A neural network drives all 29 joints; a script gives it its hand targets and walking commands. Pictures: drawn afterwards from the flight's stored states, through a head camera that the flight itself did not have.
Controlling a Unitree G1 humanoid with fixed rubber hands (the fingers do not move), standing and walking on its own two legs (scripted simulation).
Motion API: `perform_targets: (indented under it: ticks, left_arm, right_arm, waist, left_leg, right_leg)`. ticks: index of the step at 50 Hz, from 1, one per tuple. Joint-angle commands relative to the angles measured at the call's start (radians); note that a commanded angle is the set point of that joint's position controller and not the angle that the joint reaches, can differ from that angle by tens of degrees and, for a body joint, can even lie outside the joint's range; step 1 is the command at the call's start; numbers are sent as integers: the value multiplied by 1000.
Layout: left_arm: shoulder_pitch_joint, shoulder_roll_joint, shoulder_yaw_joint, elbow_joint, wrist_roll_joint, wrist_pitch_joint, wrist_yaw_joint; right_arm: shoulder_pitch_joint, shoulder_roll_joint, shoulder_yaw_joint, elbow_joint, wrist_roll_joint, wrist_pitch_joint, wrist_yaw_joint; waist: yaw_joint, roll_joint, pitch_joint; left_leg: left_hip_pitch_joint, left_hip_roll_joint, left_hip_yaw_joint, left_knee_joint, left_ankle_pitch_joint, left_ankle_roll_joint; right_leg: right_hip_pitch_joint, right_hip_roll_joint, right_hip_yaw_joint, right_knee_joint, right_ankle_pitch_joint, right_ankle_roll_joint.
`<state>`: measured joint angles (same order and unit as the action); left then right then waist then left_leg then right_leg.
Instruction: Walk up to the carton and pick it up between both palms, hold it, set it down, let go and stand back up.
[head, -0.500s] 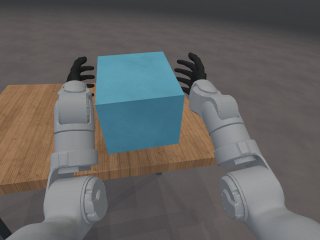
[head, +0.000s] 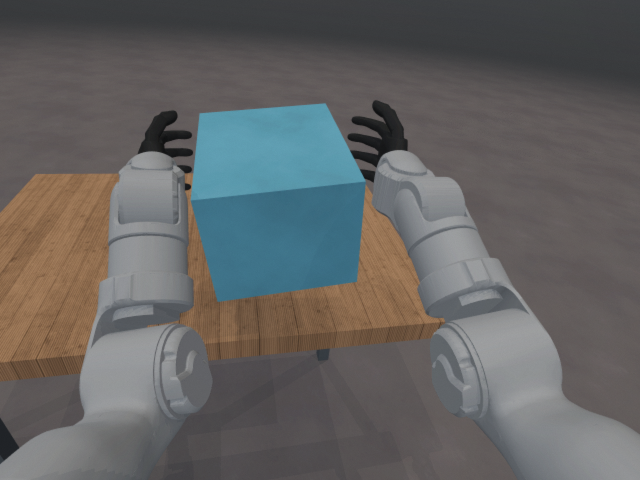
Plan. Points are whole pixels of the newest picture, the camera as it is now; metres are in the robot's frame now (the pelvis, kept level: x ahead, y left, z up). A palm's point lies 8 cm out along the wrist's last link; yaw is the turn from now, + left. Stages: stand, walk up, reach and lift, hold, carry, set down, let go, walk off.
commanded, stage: hold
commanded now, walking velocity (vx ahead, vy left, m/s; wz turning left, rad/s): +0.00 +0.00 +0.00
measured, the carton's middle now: (275, 194) +0.43 +0.03 +0.22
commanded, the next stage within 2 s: none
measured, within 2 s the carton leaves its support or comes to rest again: neither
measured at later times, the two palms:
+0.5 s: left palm (176, 182) +0.37 +0.15 +0.26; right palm (406, 186) +0.36 -0.12 +0.27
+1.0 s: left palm (159, 175) +0.38 +0.17 +0.27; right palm (389, 174) +0.36 -0.10 +0.28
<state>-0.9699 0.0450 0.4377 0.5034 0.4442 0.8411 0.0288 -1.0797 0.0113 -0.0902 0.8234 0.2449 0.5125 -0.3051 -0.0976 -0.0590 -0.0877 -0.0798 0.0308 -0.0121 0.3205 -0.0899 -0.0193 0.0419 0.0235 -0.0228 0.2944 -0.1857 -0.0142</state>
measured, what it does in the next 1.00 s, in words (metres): stands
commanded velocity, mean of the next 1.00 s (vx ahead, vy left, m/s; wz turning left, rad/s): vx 0.00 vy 0.00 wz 0.00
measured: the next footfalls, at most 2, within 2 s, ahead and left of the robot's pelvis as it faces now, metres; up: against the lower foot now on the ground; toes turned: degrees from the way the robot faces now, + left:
none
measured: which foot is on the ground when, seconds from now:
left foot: down 0.00-1.00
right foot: down 0.00-1.00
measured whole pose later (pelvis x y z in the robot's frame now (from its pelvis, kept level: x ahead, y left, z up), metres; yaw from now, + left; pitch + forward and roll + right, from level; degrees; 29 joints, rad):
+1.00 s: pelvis +0.01 +0.01 +0.00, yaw +0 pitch -11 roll -1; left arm -0.87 0.02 0.37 0.31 0.44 0.90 0.01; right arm -0.98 0.00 -0.02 0.65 0.35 0.55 -0.35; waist -0.14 -0.06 -0.04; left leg -0.04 0.01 -0.02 0.36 -0.13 0.00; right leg 0.11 0.01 -0.02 0.27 -0.20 0.01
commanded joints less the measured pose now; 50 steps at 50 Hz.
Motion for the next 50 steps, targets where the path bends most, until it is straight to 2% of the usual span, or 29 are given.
perform_targets:
  ticks: [1, 4, 6, 11, 15, 21, 25, 27, 30, 34, 39, 42, 46, 50]
  left_arm:
    - [-750, -559, -368, -156, -248, -94, -235]
    - [-725, -588, -414, -234, -259, -80, -245]
    - [-714, -605, -441, -282, -262, -67, -248]
    - [-708, -644, -488, -370, -266, -42, -236]
    - [-697, -645, -471, -341, -252, -37, -216]
    - [-735, -608, -394, -234, -233, -60, -179]
    - [-792, -569, -347, -187, -241, -86, -158]
    - [-806, -547, -324, -157, -237, -94, -156]
    - [-804, -528, -302, -107, -226, -102, -167]
    - [-785, -536, -319, -83, -228, -107, -194]
    - [-747, -573, -386, -173, -255, -101, -225]
    - [-718, -595, -426, -256, -260, -81, -239]
    - [-696, -624, -472, -350, -258, -50, -249]
    - [-691, -644, -492, -394, -256, -32, -237]
  right_arm:
    - [-653, 499, 216, -234, 150, -18, 109]
    - [-616, 483, 247, -294, 189, -5, 92]
    - [-600, 469, 263, -327, 209, 3, 87]
    - [-593, 444, 288, -384, 229, 13, 103]
    - [-640, 445, 294, -398, 212, 5, 130]
    - [-740, 489, 274, -347, 157, -25, 168]
    - [-773, 529, 258, -292, 134, -42, 181]
    - [-765, 534, 245, -248, 126, -45, 179]
    - [-738, 525, 214, -185, 107, -47, 170]
    - [-705, 514, 188, -160, 104, -43, 148]
    - [-655, 501, 224, -250, 163, -24, 106]
    - [-611, 483, 254, -310, 202, -4, 85]
    - [-571, 457, 282, -365, 230, 18, 81]
    - [-594, 449, 305, -417, 237, 20, 101]
  waist:
    - [-56, 109, -317]
    - [-81, 153, -323]
    - [-89, 180, -312]
    - [-82, 211, -308]
    - [-44, 175, -307]
    - [23, 72, -326]
    - [45, 19, -377]
    - [45, 6, -376]
    - [32, 14, -345]
    - [-4, 59, -319]
    - [-60, 124, -346]
    - [-85, 161, -330]
    - [-94, 202, -300]
    - [-71, 201, -304]
  left_leg:
    - [195, -78, 48, 0, 76, -11]
    - [227, -74, 35, 20, 185, -44]
    - [239, -67, 28, 26, 232, -62]
    - [216, -40, 15, 6, 247, -82]
    - [165, -27, 16, -32, 146, -55]
    - [107, -32, 38, -78, -62, 16]
    - [158, -55, 50, -49, -94, 45]
    - [191, -65, 53, -27, -90, 52]
    - [196, -72, 56, -16, -101, 52]
    - [171, -74, 53, -20, -68, 31]
    - [208, -79, 38, 14, 119, -20]
    - [238, -76, 27, 32, 222, -53]
    - [238, -58, 19, 28, 283, -81]
    - [210, -39, 13, 7, 262, -80]
  right_leg:
    - [-33, 21, -4, -65, 207, 83]
    - [4, 35, -15, -47, 285, 82]
    - [9, 45, -24, -39, 286, 76]
    - [23, 68, -37, -18, 229, 56]
    - [24, 75, -36, -11, 164, 50]
    - [-36, 57, -20, -29, 24, 54]
    - [-119, 30, -4, -61, -42, 58]
    - [-160, 15, 4, -80, -59, 58]
    - [-179, 1, 10, -96, -65, 59]
    - [-119, 4, 9, -88, 30, 69]
    - [-14, 24, -3, -57, 248, 84]
    - [15, 38, -17, -41, 318, 84]
    - [28, 58, -32, -26, 286, 69]
    - [37, 73, -38, -13, 231, 56]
